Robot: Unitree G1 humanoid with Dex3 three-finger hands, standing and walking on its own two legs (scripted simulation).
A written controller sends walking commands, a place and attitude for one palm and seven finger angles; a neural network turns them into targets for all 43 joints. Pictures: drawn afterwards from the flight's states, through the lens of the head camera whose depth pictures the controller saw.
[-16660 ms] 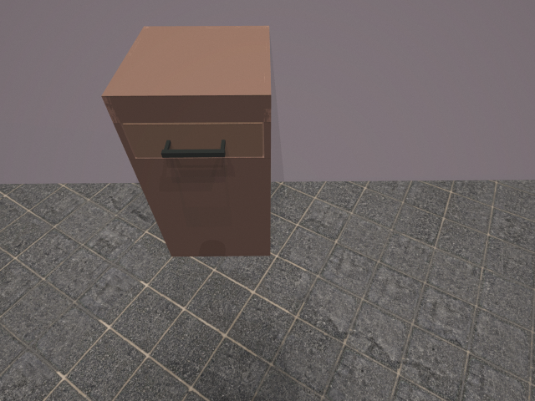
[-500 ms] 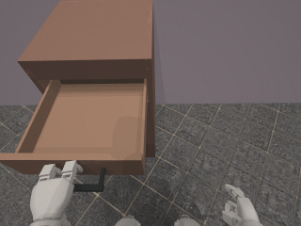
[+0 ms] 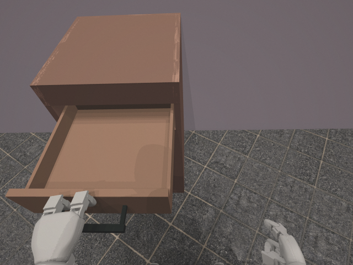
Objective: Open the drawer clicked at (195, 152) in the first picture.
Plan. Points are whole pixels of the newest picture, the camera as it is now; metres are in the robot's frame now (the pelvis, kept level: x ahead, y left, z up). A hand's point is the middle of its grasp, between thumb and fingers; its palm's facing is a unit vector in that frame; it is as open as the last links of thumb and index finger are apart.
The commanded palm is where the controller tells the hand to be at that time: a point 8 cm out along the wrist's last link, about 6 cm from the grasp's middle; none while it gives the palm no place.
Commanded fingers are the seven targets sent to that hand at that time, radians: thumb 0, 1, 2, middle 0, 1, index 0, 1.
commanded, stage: lift the hand off the handle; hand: left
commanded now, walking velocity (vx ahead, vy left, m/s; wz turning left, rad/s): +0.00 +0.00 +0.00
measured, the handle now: (90, 219) +0.23 +0.24 -0.07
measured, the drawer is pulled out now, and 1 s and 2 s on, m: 0.30 0.30 0.30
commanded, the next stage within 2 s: draw the hand back to the body in 1.26 s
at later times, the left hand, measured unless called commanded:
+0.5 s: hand (65, 229) +0.19 +0.24 +0.02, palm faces +0.01 -0.09 -1.00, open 13.8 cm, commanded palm +0.17 +0.24 +0.08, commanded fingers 0.00 -0.50 0.30 -0.30 -1.20 -0.30 -1.20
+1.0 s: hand (57, 222) +0.19 +0.24 +0.06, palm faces +0.03 -0.10 -0.99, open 13.8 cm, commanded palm +0.17 +0.24 +0.12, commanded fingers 0.00 -0.50 0.30 -0.30 -1.20 -0.30 -1.20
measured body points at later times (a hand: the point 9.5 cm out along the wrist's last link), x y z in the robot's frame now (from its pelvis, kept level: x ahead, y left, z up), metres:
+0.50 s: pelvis +0.00 +0.00 +0.02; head +0.03 -0.03 +0.46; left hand +0.18 +0.25 +0.08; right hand +0.20 -0.22 -0.08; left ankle -0.02 +0.12 -0.68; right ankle +0.01 -0.10 -0.68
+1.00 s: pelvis +0.01 +0.00 +0.03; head +0.03 -0.04 +0.48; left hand +0.18 +0.25 +0.12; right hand +0.21 -0.22 -0.07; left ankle -0.02 +0.12 -0.68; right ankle +0.01 -0.10 -0.68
